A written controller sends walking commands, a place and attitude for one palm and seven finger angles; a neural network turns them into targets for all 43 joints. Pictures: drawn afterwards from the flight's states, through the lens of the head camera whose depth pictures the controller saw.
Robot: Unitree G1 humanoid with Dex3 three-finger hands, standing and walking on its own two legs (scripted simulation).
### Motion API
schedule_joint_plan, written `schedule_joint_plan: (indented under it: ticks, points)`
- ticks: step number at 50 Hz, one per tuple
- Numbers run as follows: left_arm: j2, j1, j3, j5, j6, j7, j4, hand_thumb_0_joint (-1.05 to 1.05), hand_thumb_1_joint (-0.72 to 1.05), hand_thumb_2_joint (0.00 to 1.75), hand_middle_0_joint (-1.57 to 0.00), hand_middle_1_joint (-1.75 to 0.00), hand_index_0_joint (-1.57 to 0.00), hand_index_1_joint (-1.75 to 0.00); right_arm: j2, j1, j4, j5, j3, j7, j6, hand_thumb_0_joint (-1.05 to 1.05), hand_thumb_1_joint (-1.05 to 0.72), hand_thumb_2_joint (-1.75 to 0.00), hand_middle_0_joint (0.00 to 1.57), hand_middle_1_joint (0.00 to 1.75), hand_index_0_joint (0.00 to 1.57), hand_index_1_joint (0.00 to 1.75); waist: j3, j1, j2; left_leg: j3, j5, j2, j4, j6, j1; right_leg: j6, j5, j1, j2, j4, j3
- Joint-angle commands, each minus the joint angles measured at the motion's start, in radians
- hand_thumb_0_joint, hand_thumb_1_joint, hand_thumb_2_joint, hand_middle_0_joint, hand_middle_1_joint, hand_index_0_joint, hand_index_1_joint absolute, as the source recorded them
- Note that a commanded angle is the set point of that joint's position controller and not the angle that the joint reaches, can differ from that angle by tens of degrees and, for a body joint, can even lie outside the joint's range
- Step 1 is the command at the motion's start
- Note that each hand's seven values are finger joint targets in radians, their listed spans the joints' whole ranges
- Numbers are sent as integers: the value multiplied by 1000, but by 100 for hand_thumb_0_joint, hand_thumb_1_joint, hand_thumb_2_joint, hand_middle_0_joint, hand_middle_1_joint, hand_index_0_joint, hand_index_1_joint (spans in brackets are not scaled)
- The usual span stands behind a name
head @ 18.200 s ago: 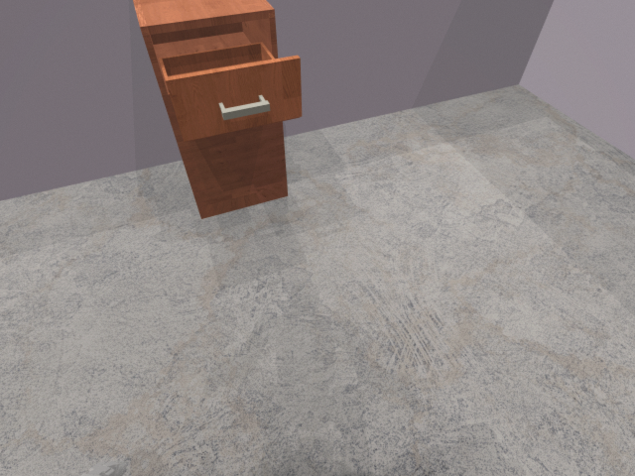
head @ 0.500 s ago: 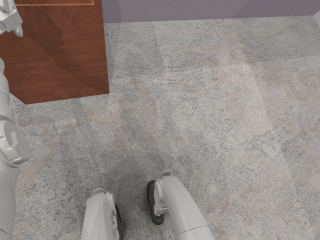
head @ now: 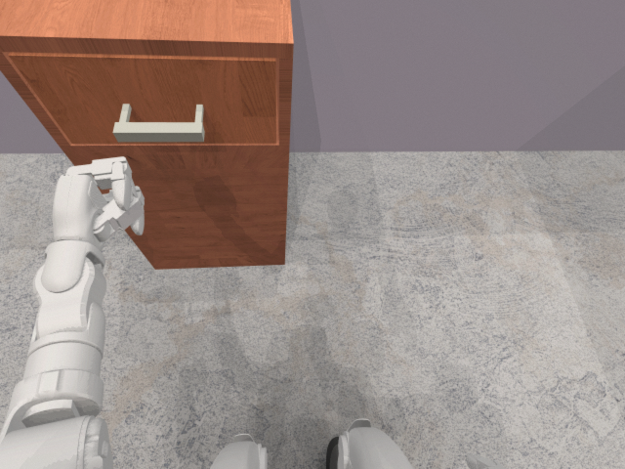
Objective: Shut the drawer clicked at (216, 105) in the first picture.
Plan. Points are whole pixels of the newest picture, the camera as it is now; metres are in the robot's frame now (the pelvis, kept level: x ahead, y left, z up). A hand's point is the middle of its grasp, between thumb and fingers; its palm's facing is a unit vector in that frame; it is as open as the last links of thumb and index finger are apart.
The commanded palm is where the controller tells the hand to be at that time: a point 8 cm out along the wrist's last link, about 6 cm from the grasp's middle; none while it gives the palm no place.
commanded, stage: draw the hand back to the body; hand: left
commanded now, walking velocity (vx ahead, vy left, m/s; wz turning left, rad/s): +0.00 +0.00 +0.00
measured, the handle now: (161, 121) +0.62 +0.22 -0.02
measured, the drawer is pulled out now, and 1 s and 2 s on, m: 0.00 0.00 0.00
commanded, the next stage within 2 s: step back with the hand held close in 1.04 s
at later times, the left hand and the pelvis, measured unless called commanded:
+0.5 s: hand (34, 299) +0.28 +0.22 +0.15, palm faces +0.29 -0.91 -0.29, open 3.3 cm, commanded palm +0.23 +0.26 +0.16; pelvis +0.00 -0.01 +0.06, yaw +2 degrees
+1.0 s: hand out of the picture +0.16 +0.23 +0.23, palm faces +0.45 -0.79 -0.42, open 3.3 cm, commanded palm +0.11 +0.26 +0.24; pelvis -0.01 -0.02 +0.06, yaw +2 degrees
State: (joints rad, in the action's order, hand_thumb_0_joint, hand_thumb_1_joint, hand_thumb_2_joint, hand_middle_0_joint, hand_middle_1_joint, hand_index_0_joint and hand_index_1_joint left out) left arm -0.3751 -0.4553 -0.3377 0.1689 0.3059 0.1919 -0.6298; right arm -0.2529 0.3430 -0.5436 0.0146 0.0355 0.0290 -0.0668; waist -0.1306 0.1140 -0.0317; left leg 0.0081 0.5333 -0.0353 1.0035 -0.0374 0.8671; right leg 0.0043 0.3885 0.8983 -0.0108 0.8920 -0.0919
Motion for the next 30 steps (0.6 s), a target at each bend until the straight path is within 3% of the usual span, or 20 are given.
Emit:
schedule_joint_plan:
  ticks: [1, 5, 6, 8, 9, 10, 11, 13, 16, 21, 23, 30]
  points:
    - [-132, -241, 48, 35, 91, 12, 253, 0, 90, 90, -140, -160, -140, -160, -155, 96, 54, 13, -74, -20, 41, 0, -90, -90, 20, 30, 20, 30, -378, 9, -138, -36, -675, 6, -146, 29, -349, 11, -432, -340, -26, -69, 36]
    - [-120, -83, 51, 74, 74, 41, 361, 0, 90, 90, -140, -160, -140, -160, -151, 38, 94, 24, -75, -27, 56, 0, -90, -90, 20, 30, 20, 30, -370, -34, -122, -48, -733, 6, -195, 38, -421, 17, -454, -419, -18, -98, 27]
    - [-132, -26, 30, 79, 65, 40, 379, 0, 90, 90, -140, -160, -140, -160, -147, 27, 102, 25, -74, -29, 60, 0, -90, -90, 20, 30, 20, 30, -366, -49, -78, -49, -745, 4, -210, 40, -427, 15, -468, -454, -16, -106, 23]
    - [-106, 29, 43, 92, 43, 39, 431, 0, 90, 90, -140, -160, -140, -160, -142, -11, 124, 32, -69, -32, 72, 0, -90, -90, 20, 30, 20, 30, -310, -56, -64, -48, -706, 5, -241, 42, -423, 14, -452, -470, -12, -127, 17]
    - [-205, 40, 78, -53, -12, -72, 497, 0, 90, 90, -140, -160, -140, -160, -136, -93, 149, 31, -79, -48, 49, 0, -90, -90, 20, 30, 20, 30, -340, -97, -52, -39, -668, 19, -289, 31, -463, 29, -403, -548, 17, -175, 59]
    - [-160, 62, 87, -55, -49, -132, 553, 0, 90, 90, -140, -160, -140, -160, -123, -104, 167, 30, -73, -60, 50, 0, -90, -90, 20, 30, 20, 30, -282, -82, -56, -42, -629, 19, -319, 33, -482, 31, -380, -536, 15, -203, 52]
    - [-122, 104, 122, -69, -79, -170, 593, 0, 90, 90, -140, -160, -140, -160, -119, -119, 172, 31, -67, -69, 49, 0, -90, -90, 20, 30, 20, 30, -273, -87, -72, -44, -616, 14, -350, 37, -513, 29, -364, -557, 16, -223, 51]
    - [-115, 147, 129, -85, -123, -228, 643, 0, 90, 90, -140, -160, -140, -160, -114, -144, 173, 30, -57, -85, 51, 0, -90, -90, 20, 30, 20, 30, -220, -87, -29, -45, -570, 9, -395, 33, -532, 28, -353, -605, 19, -262, 46]
    - [-123, 193, 120, -100, -157, -275, 737, 0, 90, 90, -140, -160, -140, -160, -105, -180, 166, 28, -42, -105, 67, 0, -90, -90, 20, 30, 20, 30, -177, -100, -26, -41, -564, 9, -459, 28, -588, 29, -366, -682, 24, -318, 48]
    - [-94, 330, 115, -101, -194, -297, 792, 0, 90, 90, -140, -160, -140, -160, -93, -228, 141, 21, -24, -116, 96, 0, -90, -90, 20, 30, 20, 30, -45, -120, 16, -30, -493, 12, -560, 21, -635, 30, -337, -758, 24, -413, 44]
    - [-91, 367, 111, -103, -195, -298, 874, 0, 90, 90, -140, -160, -140, -160, -87, -239, 138, 17, -22, -115, 111, 0, -90, -90, 20, 30, 20, 30, -52, -128, -38, -23, -514, 14, -584, 23, -681, 30, -356, -797, 27, -440, 47]
    - [-103, 592, 60, -101, -190, -296, 1041, 0, 90, 90, -140, -160, -140, -160, -80, -261, 121, -1, -21, -99, 158, 0, -90, -90, 20, 30, 20, 30, 26, -149, -26, -24, -543, 18, -639, 25, -721, 30, -380, -857, 18, -508, 46]
